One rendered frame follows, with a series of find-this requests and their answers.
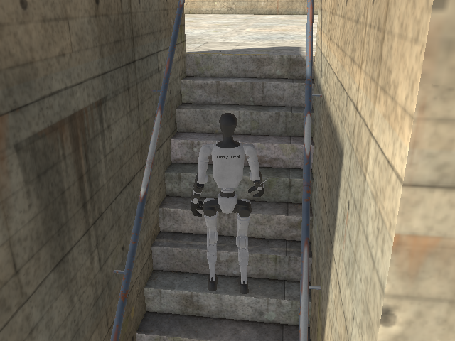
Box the left robot hand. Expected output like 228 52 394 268
191 201 204 217

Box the robot head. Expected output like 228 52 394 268
216 113 240 148

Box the right robot hand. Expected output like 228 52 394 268
248 186 264 197

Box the robot left foot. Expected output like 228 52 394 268
208 275 218 291

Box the robot right forearm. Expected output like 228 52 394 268
253 171 264 190

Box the robot left forearm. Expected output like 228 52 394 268
191 174 204 204

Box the robot right upper arm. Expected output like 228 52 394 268
243 144 260 181

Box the robot left upper arm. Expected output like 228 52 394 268
197 144 213 184

